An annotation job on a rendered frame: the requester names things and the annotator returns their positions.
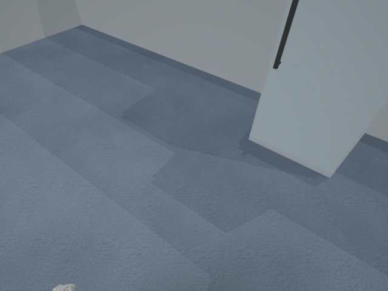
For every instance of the fridge door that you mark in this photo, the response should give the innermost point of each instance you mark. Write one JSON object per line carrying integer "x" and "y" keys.
{"x": 331, "y": 82}

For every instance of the handle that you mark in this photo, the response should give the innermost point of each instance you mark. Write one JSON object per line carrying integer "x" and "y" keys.
{"x": 285, "y": 33}

